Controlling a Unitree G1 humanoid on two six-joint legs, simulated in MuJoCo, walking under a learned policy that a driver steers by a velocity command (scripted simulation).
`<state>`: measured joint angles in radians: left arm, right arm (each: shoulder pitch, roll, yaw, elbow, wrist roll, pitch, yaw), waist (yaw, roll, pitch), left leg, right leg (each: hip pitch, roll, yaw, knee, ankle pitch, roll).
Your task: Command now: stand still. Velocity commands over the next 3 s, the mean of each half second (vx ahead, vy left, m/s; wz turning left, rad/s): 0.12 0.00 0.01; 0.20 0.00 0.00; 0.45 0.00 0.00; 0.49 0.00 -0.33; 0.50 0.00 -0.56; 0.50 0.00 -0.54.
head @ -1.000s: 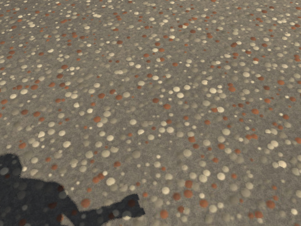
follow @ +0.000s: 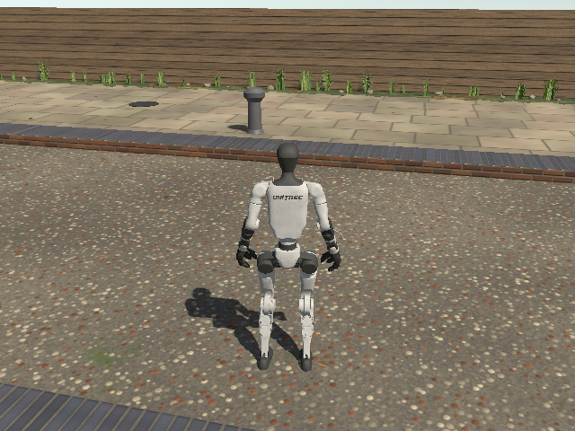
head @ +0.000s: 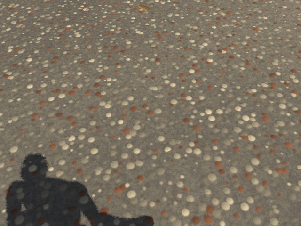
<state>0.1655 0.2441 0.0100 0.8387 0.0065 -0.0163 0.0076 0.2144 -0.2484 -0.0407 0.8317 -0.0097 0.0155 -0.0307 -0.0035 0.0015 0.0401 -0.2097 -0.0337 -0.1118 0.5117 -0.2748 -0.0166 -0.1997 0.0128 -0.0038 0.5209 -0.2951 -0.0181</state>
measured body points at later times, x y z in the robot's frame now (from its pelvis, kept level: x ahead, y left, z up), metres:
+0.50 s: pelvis +0.05 +0.04 +0.00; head +0.07 +0.06 +0.45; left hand +0.08 +0.32 -0.15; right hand +0.15 -0.24 -0.12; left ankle +0.08 +0.14 -0.74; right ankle -0.01 -0.11 -0.73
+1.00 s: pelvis +0.17 +0.02 +0.01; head +0.18 +0.00 +0.45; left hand +0.25 +0.30 -0.11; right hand +0.23 -0.26 -0.14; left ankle +0.09 +0.14 -0.68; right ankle +0.14 -0.07 -0.74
